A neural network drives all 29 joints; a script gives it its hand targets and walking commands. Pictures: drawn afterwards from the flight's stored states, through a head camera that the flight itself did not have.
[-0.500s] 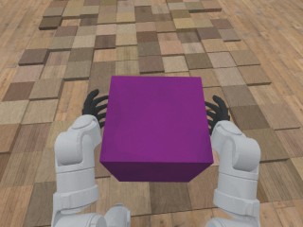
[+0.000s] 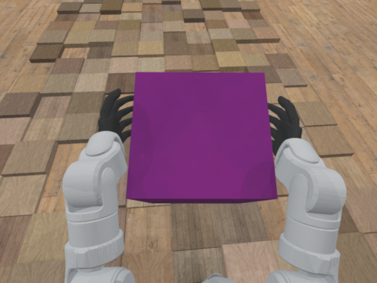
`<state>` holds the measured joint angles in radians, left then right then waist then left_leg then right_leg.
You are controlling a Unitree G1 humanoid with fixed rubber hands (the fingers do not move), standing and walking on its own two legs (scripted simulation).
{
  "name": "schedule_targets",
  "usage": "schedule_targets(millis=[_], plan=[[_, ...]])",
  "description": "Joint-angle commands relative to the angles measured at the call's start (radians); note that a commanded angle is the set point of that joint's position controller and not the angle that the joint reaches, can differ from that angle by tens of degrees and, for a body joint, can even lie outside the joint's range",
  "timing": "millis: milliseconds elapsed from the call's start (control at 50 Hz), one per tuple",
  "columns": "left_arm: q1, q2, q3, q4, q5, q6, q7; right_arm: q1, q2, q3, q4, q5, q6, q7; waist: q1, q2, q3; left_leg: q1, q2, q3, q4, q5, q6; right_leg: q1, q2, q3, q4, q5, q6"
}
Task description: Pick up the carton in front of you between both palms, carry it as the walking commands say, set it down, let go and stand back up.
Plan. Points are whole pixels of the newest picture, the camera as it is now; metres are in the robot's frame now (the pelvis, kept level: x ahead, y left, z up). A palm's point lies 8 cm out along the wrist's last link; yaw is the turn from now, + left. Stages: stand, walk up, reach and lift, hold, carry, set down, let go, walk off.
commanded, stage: carry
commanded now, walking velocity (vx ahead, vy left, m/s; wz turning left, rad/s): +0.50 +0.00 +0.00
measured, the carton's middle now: (197, 150) +0.36 +0.01 +0.09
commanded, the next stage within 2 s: none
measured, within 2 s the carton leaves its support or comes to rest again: neither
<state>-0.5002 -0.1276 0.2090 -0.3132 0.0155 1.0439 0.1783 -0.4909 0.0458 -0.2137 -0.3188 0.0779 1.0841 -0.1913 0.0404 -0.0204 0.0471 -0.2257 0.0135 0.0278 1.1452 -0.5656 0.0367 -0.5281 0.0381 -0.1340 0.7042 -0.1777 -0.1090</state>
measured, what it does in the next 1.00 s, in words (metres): walks ahead: left foot, then right foot 0.04 m higher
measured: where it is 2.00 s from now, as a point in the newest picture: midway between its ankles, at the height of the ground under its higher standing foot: (195, 105)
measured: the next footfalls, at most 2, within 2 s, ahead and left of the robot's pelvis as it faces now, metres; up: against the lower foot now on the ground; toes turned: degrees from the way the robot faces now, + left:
left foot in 0.36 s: +0.49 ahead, +0.08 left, -0.01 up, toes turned +7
right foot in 0.74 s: +0.76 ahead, -0.12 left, +0.03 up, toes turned -5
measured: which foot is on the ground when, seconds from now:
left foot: up 0.00-0.34, down 0.36-0.80, up 0.82-1.00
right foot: down 0.00-0.38, up 0.40-0.72, down 0.74-1.00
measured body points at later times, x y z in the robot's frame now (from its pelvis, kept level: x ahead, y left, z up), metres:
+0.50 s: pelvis +0.39 +0.02 +0.01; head +0.44 +0.01 +0.46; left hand +0.78 +0.15 +0.13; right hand +0.75 -0.15 +0.12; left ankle +0.45 +0.07 -0.71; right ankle +0.24 -0.07 -0.58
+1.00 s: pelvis +0.75 -0.01 +0.06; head +0.81 +0.00 +0.50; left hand +1.09 +0.19 +0.18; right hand +1.12 -0.12 +0.18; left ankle +0.79 +0.10 -0.64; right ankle +0.72 -0.12 -0.67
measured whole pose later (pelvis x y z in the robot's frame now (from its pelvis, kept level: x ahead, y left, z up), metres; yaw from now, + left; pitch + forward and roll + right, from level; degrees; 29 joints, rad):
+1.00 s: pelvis +0.75 -0.01 +0.06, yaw +1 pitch +6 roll -1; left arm -0.52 -0.09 0.22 -0.22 -0.05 1.05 0.20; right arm -0.47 0.12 -0.26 -0.29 -0.02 1.08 -0.18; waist 0.14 0.00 0.01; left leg -0.62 0.02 0.00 0.88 -0.37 0.03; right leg -0.33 -0.01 -0.11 0.54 -0.32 -0.03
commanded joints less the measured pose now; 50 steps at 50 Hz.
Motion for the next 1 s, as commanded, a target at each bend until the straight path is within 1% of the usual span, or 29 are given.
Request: schedule_targets(millis=[0, 20, 60, 80, 140, 200, 280, 300, 320, 340, 360, 380, 400, 420, 440, 460, 520, 600, 680, 720, 740, 760, 780, 800, 820, 840, 860, 920, 980], plan=[[-0.514, -0.428, -0.584, -0.001, -0.233, 0.091, 0.006, -0.495, 0.475, 0.468, 0.022, 0.073, 0.057, -0.019, 0.035, -0.181, -0.504, -0.533, -0.047, -0.072, 0.469, 0.131, 0.043, 0.678, -0.404, 0.866, -0.389, -0.005, -0.148], [-0.579, -0.476, -0.598, -0.014, -0.277, 0.104, -0.003, -0.536, 0.463, 0.425, 0.023, 0.047, 0.080, -0.036, 0.024, -0.114, -0.402, -0.508, -0.007, -0.044, 0.434, 0.094, 0.013, 0.548, -0.360, 0.805, -0.383, 0.153, -0.136], [-0.719, -0.571, -0.629, -0.046, -0.364, 0.131, -0.034, -0.559, 0.516, 0.387, 0.059, 0.015, 0.096, -0.041, 0.025, 0.083, -0.402, -0.494, 0.047, -0.061, 0.301, 0.098, -0.007, 0.476, -0.345, 0.666, -0.334, 0.204, -0.149], [-0.774, -0.620, -0.640, -0.038, -0.389, 0.137, -0.050, -0.584, 0.553, 0.377, 0.079, 0.002, 0.098, -0.036, 0.020, 0.090, -0.402, -0.491, 0.056, -0.062, 0.189, 0.123, 0.001, 0.474, -0.331, 0.600, -0.328, 0.273, -0.132], [-0.822, -0.719, -0.633, 0.055, -0.406, 0.138, -0.082, -0.631, 0.631, 0.397, 0.127, -0.024, 0.096, -0.011, 0.028, 0.000, -0.427, -0.494, 0.043, -0.014, -0.038, 0.202, 0.010, 0.537, -0.303, 0.461, -0.332, 0.426, -0.105], [-0.808, -0.765, -0.604, 0.129, -0.374, 0.135, -0.092, -0.681, 0.687, 0.432, 0.137, -0.023, 0.086, 0.003, 0.038, -0.030, -0.425, -0.507, 0.027, 0.030, -0.278, 0.433, 0.012, 0.616, -0.244, 0.323, -0.333, 0.557, -0.057], [-0.700, -0.736, -0.529, 0.230, -0.295, 0.136, -0.076, -0.673, 0.719, 0.485, 0.178, 0.006, 0.093, 0.013, 0.072, -0.070, -0.398, -0.391, -0.110, 0.201, -0.613, 0.684, 0.023, 0.694, -0.098, 0.117, -0.225, 0.830, 0.018], [-0.657, -0.722, -0.507, 0.250, -0.271, 0.137, -0.069, -0.676, 0.715, 0.493, 0.185, 0.015, 0.097, 0.015, 0.058, -0.083, -0.408, -0.263, -0.142, 0.234, -0.683, 0.733, 0.028, 0.646, -0.101, 0.098, -0.192, 0.889, 0.026], [-0.638, -0.709, -0.489, 0.257, -0.250, 0.138, -0.063, -0.683, 0.718, 0.497, 0.193, 0.023, 0.100, 0.016, 0.014, -0.123, -0.441, -0.109, -0.139, 0.233, -0.726, 0.782, 0.037, 0.594, -0.118, 0.084, -0.126, 0.939, 0.046], [-0.636, -0.698, -0.481, 0.256, -0.230, 0.141, -0.057, -0.671, 0.720, 0.495, 0.195, 0.031, 0.104, 0.017, -0.056, -0.127, -0.493, 0.094, -0.103, 0.207, -0.779, 0.847, 0.050, 0.525, -0.126, 0.047, 0.023, 0.912, 0.075], [-0.646, -0.685, -0.470, 0.266, -0.204, 0.144, -0.053, -0.670, 0.725, 0.499, 0.186, 0.038, 0.104, 0.019, -0.121, -0.088, -0.539, 0.333, 0.008, 0.108, -0.751, 0.877, 0.073, 0.351, -0.104, 0.026, 0.233, 0.655, 0.100], [-0.657, -0.708, -0.468, 0.271, -0.193, 0.150, -0.054, -0.717, 0.717, 0.497, 0.191, 0.039, 0.098, 0.016, -0.114, 0.190, -0.642, 0.681, 0.358, -0.314, -0.570, 1.321, 0.248, -0.021, 0.013, 0.086, 0.575, -0.240, 0.138], [-0.627, -0.690, -0.456, 0.277, -0.185, 0.156, -0.050, -0.676, 0.731, 0.503, 0.224, 0.056, 0.097, 0.013, -0.160, 0.223, -0.721, 0.786, 0.421, -0.528, -0.627, 1.070, 0.364, -0.235, 0.048, 0.167, 0.840, -0.394, 0.140], [-0.631, -0.705, -0.446, 0.247, -0.175, 0.150, -0.047, -0.674, 0.778, 0.528, 0.193, 0.083, 0.087, 0.018, -0.154, 0.160, -0.682, 0.705, 0.364, -0.530, -0.685, 0.807, 0.347, -0.318, 0.007, 0.194, 0.871, -0.317, 0.103], [-0.660, -0.722, -0.437, 0.214, -0.163, 0.137, -0.044, -0.756, 0.841, 0.568, 0.126, 0.123, 0.076, 0.031, -0.132, 0.050, -0.638, 0.605, 0.331, -0.461, -0.722, 0.699, 0.287, -0.307, -0.032, 0.202, 0.786, -0.246, 0.074], [-0.659, -0.736, -0.431, 0.198, -0.142, 0.124, -0.040, -0.819, 0.890, 0.605, 0.074, 0.162, 0.063, 0.043, -0.116, 0.014, -0.586, 0.511, 0.327, -0.417, -0.747, 0.702, 0.260, -0.292, -0.048, 0.190, 0.732, -0.223, 0.069], [-0.588, -0.749, -0.442, 0.184, -0.084, 0.083, -0.039, -0.838, 0.950, 0.666, 0.038, 0.223, 0.025, 0.075, -0.088, 0.035, -0.541, 0.365, 0.273, -0.293, -0.768, 0.598, 0.205, -0.246, -0.083, 0.155, 0.588, -0.201, 0.066], [-0.514, -0.763, -0.508, 0.172, -0.057, 0.042, -0.044, -0.722, 0.938, 0.689, 0.081, 0.214, -0.010, 0.101, -0.110, 0.137, -0.498, 0.368, 0.223, -0.142, -0.742, 0.817, 0.199, -0.265, -0.076, 0.073, 0.325, -0.135, 0.074], [-0.507, -0.775, -0.578, 0.135, -0.092, 0.017, -0.058, -0.628, 0.907, 0.683, 0.104, 0.177, -0.030, 0.110, -0.124, 0.161, -0.423, 0.283, 0.166, -0.011, -0.764, 0.970, 0.134, -0.063, -0.012, -0.054, -0.054, -0.017, 0.064], [-0.499, -0.766, -0.604, 0.127, -0.118, 0.009, -0.060, -0.599, 0.877, 0.672, 0.096, 0.157, -0.035, 0.104, -0.068, 0.199, -0.474, 0.275, 0.142, 0.083, -0.591, 1.262, 0.071, 0.153, 0.049, -0.124, -0.158, 0.106, 0.036], [-0.498, -0.755, -0.615, 0.119, -0.132, 0.004, -0.057, -0.577, 0.856, 0.672, 0.081, 0.154, -0.035, 0.098, -0.023, 0.177, -0.553, 0.190, 0.103, 0.145, -0.445, 1.278, 0.023, 0.363, 0.044, -0.089, -0.195, 0.150, -0.001], [-0.497, -0.745, -0.624, 0.108, -0.136, -0.006, -0.048, -0.589, 0.846, 0.668, 0.060, 0.152, -0.038, 0.092, 0.034, 0.001, -0.676, -0.104, 0.061, 0.098, -0.157, 1.091, -0.033, 0.715, -0.110, 0.208, -0.161, 0.140, -0.120], [-0.453, -0.744, -0.618, 0.125, -0.148, -0.007, -0.043, -0.587, 0.826, 0.665, 0.020, 0.157, -0.039, 0.086, 0.093, -0.277, -0.750, -0.374, -0.063, 0.067, 0.184, 0.450, -0.077, 0.916, -0.311, 0.571, -0.221, 0.466, -0.247], [-0.438, -0.742, -0.632, 0.094, -0.174, -0.003, -0.044, -0.582, 0.814, 0.660, 0.009, 0.150, -0.042, 0.078, 0.085, -0.258, -0.729, -0.544, -0.075, -0.038, 0.353, 0.071, -0.056, 0.970, -0.346, 0.595, -0.192, 0.635, -0.277], [-0.471, -0.751, -0.669, 0.055, -0.215, -0.002, -0.048, -0.570, 0.798, 0.627, 0.005, 0.135, -0.046, 0.068, 0.105, -0.100, -0.679, -0.626, -0.034, -0.098, 0.358, 0.057, -0.029, 0.944, -0.342, 0.545, -0.163, 0.612, -0.241], [-0.524, -0.760, -0.700, 0.014, -0.255, -0.005, -0.052, -0.549, 0.777, 0.587, 0.005, 0.111, -0.047, 0.056, 0.106, -0.011, -0.616, -0.650, 0.002, -0.105, 0.251, 0.071, -0.004, 0.879, -0.329, 0.512, -0.177, 0.526, -0.178], [-0.583, -0.766, -0.726, -0.026, -0.296, -0.006, -0.057, -0.525, 0.747, 0.554, 0.007, 0.079, -0.049, 0.044, 0.086, 0.017, -0.578, -0.641, 0.027, -0.110, 0.138, 0.092, 0.012, 0.823, -0.314, 0.490, -0.197, 0.441, -0.132], [-0.645, -0.730, -0.745, -0.072, -0.376, 0.000, -0.069, -0.497, 0.647, 0.499, -0.007, 0.013, -0.042, 0.012, 0.058, -0.044, -0.536, -0.493, 0.016, -0.053, -0.178, 0.088, 0.000, 0.651, -0.299, 0.388, -0.252, 0.302, -0.115], [-0.620, -0.666, -0.706, -0.017, -0.381, 0.037, -0.070, -0.500, 0.580, 0.479, 0.002, -0.007, -0.010, -0.004, 0.040, -0.130, -0.492, -0.283, 0.001, 0.007, -0.462, 0.327, -0.005, 0.482, -0.261, 0.240, -0.260, 0.320, -0.077]])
